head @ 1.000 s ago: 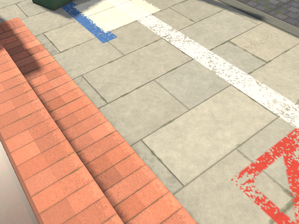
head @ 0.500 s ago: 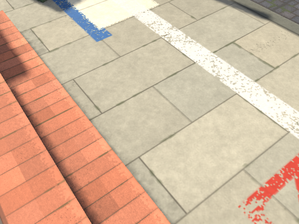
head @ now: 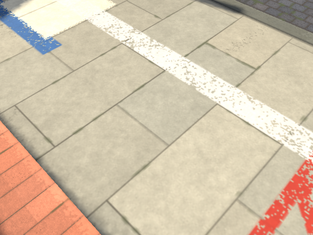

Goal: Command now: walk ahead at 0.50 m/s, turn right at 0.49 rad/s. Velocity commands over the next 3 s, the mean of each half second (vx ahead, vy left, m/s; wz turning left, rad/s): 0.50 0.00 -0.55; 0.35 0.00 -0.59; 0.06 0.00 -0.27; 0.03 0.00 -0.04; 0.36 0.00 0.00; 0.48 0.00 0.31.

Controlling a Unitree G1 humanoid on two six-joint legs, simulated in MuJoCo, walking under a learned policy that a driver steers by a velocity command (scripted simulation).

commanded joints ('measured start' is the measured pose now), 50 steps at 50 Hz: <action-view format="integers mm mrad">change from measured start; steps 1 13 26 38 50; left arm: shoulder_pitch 192 191 -123 -64 -64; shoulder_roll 146 196 112 126 182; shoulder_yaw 14 19 33 9 25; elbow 7 -85 -222 -49 -76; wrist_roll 4 17 21 66 -7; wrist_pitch -33 -12 47 -8 -24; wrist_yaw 38 30 -43 -17 33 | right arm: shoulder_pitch -181 -302 -82 198 -24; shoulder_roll -145 -113 -135 -149 -93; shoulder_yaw -25 -24 -59 -52 -25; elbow -177 -224 -101 -32 -187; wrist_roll -26 -18 9 1 12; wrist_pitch -23 -1 -62 11 36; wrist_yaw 12 80 50 5 26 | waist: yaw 40 18 29 28 -12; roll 77 -96 69 -54 -105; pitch -10 -10 34 15 -188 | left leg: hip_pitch -595 168 234 422 120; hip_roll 102 -21 202 154 37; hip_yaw -130 -49 -122 80 -62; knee -259 -1161 -1503 -765 -1055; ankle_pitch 215 507 188 496 456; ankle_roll -48 -26 61 35 -69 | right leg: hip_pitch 368 136 -307 104 115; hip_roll -508 -247 -167 -145 -269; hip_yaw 606 399 92 -42 220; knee -201 -75 284 -282 -140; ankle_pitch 446 687 547 728 1082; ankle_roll -283 -109 42 27 -138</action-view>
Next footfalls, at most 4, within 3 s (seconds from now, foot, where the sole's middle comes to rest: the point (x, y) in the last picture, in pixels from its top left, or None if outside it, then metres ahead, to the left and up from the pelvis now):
0.30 left None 0.31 0.14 -0.76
0.78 right None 0.52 -0.18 -0.91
1.14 left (188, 188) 0.76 -0.14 -0.91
1.48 right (208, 232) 0.54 -0.21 -0.91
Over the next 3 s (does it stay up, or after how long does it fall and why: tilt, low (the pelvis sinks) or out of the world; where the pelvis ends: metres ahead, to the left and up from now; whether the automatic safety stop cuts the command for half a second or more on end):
stays up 0.98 -0.44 -0.13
